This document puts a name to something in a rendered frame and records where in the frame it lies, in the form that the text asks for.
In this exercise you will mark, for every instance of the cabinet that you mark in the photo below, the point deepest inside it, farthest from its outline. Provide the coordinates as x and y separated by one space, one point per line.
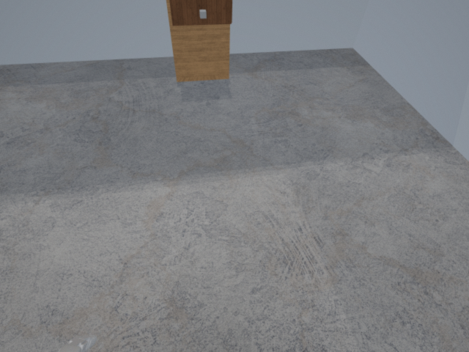
201 52

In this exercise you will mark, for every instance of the drawer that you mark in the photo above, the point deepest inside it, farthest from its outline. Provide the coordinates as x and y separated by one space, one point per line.
186 12

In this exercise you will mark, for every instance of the robot left hand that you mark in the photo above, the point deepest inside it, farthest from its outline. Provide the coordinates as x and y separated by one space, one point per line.
79 343

